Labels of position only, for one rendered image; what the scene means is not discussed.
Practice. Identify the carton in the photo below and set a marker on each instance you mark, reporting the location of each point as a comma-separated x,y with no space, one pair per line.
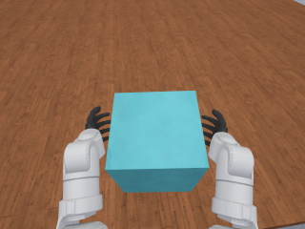
156,142

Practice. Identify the left robot forearm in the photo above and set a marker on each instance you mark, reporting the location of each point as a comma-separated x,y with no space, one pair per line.
81,172

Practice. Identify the right robot forearm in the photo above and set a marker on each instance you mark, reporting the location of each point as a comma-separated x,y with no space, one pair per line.
233,199

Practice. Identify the robot left hand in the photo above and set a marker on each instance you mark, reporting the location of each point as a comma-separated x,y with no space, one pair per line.
92,122

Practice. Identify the robot right hand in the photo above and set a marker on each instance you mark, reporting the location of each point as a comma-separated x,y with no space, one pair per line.
219,125

